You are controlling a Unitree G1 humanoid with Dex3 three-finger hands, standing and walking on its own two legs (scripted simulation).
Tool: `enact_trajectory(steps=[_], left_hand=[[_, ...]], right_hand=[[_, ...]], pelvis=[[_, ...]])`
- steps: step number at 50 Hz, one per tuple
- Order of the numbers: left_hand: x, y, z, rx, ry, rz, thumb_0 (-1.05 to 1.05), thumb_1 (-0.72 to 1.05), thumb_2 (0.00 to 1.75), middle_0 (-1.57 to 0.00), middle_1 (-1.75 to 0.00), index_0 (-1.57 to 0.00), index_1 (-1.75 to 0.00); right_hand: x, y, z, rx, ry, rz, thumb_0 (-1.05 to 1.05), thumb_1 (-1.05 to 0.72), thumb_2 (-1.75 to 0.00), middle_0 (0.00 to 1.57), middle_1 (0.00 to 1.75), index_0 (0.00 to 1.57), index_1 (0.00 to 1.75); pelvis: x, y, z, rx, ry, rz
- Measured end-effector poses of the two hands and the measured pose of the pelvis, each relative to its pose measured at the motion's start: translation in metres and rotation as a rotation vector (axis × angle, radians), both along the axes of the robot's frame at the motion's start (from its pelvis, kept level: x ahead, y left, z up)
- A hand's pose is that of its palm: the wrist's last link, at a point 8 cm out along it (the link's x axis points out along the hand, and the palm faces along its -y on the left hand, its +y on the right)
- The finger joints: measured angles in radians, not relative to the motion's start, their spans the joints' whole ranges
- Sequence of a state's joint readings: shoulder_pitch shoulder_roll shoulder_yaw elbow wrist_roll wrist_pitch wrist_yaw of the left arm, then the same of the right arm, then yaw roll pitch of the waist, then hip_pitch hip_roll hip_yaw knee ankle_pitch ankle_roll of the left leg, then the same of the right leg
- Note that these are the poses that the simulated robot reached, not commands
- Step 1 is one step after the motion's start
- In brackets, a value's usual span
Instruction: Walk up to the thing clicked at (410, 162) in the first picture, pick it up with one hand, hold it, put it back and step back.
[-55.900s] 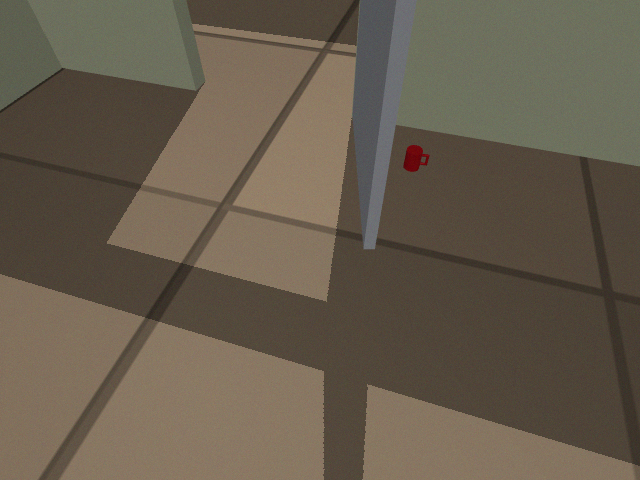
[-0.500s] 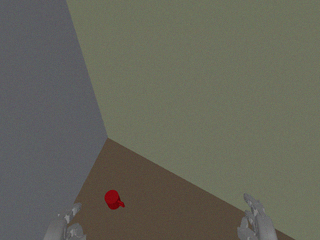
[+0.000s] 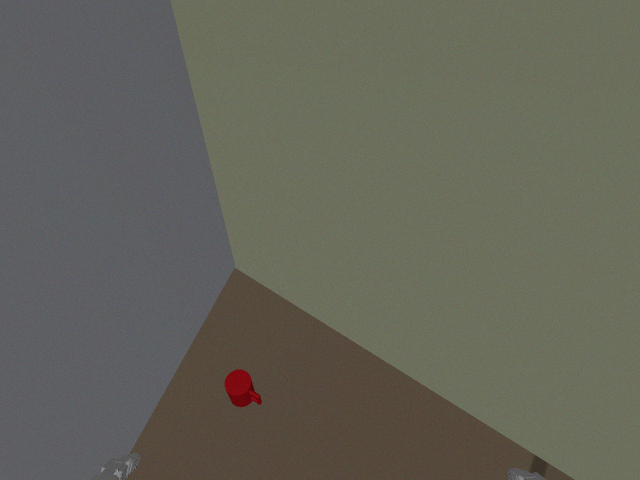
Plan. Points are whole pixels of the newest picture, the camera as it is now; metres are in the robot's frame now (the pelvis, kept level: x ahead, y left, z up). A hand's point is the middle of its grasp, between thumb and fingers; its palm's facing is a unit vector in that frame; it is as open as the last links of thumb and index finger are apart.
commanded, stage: stand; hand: left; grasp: from above
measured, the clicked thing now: (245, 391) +0.47 +0.22 -0.70
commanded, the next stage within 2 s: none
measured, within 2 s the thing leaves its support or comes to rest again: neither
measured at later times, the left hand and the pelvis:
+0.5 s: hand out of the picture +0.03 +0.24 -0.14, palm faces +0.05 -0.94 -0.35, open 7.3 cm; pelvis -0.01 +0.00 +0.03, yaw +1 degrees
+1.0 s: hand out of the picture +0.06 +0.23 -0.13, palm faces +0.03 -0.94 -0.34, open 7.3 cm; pelvis +0.00 -0.01 +0.03, yaw +0 degrees
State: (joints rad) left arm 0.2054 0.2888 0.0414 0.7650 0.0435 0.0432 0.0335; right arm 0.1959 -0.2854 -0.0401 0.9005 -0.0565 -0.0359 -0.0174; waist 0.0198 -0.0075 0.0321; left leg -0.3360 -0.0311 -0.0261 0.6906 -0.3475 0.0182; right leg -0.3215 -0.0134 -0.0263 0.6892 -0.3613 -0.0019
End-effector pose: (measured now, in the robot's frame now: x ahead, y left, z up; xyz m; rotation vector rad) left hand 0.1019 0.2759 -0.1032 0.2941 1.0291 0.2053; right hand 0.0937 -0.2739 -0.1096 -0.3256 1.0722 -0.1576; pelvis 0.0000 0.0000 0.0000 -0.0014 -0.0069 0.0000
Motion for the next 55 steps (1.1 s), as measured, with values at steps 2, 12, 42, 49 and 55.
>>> enact_trajectory(steps=[2,12,42,49,55], left_hand=[[-0.013,0.003,-0.002,-0.005,0.046,0.022,0.01,0.91,0.90,-0.20,-0.30,-0.21,-0.30],[-0.066,0.005,-0.002,-0.023,0.211,0.094,0.01,0.91,0.90,-0.20,-0.30,-0.21,-0.30],[-0.061,0.004,0.007,-0.004,0.224,0.082,0.00,0.91,0.90,-0.20,-0.30,-0.21,-0.30],[-0.053,0.003,0.009,-0.005,0.219,0.074,0.00,0.91,0.90,-0.20,-0.30,-0.21,-0.30],[-0.049,0.002,0.010,-0.001,0.222,0.070,0.00,0.91,0.90,-0.20,-0.30,-0.21,-0.30]], right_hand=[[-0.007,0.000,0.001,-0.001,0.031,-0.013,0.01,-0.91,-0.90,0.21,0.30,0.20,0.30],[-0.025,0.009,0.003,0.025,0.117,-0.044,0.01,-0.91,-0.90,0.21,0.30,0.20,0.30],[-0.043,-0.014,0.008,0.014,0.173,-0.071,0.01,-0.91,-0.90,0.21,0.30,0.20,0.30],[-0.042,-0.017,0.008,0.014,0.178,-0.072,0.01,-0.91,-0.90,0.21,0.30,0.20,0.30],[-0.039,-0.018,0.007,0.018,0.179,-0.070,0.01,-0.91,-0.90,0.21,0.30,0.20,0.30]], pelvis=[[0.001,0.001,0.005,-0.002,-0.012,0.002],[0.000,0.005,0.021,0.000,-0.057,0.008],[-0.006,-0.007,0.028,-0.002,-0.067,0.008],[-0.004,-0.008,0.029,0.000,-0.061,0.005],[-0.001,-0.010,0.029,0.000,-0.056,0.005]])
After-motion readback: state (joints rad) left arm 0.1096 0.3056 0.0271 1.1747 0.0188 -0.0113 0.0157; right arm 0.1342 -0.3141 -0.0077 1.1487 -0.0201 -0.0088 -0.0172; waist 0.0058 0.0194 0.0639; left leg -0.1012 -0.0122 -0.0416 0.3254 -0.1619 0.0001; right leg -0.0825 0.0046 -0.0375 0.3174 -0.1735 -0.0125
